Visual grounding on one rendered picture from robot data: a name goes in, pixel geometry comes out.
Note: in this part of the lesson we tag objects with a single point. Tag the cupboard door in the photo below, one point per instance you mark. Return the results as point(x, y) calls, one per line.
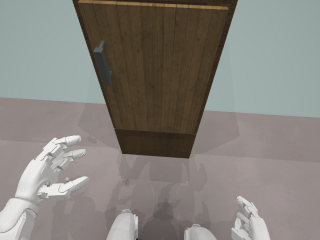
point(161, 56)

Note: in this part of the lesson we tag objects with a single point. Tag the robot left thigh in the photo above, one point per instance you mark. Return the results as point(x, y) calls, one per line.
point(124, 227)

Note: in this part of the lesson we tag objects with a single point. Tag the robot right hand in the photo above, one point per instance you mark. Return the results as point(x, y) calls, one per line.
point(253, 229)

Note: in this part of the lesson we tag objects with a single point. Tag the handle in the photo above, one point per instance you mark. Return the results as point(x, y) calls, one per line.
point(102, 64)

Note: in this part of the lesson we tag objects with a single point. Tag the robot left hand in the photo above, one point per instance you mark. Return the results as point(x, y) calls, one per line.
point(32, 186)

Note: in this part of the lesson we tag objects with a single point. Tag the left robot forearm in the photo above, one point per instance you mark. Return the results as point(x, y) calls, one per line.
point(17, 219)

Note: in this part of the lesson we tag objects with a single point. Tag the robot right thigh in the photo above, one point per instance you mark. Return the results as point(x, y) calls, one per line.
point(198, 233)

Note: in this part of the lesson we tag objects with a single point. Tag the robot thigh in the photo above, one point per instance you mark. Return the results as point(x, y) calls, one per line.
point(198, 233)
point(124, 227)

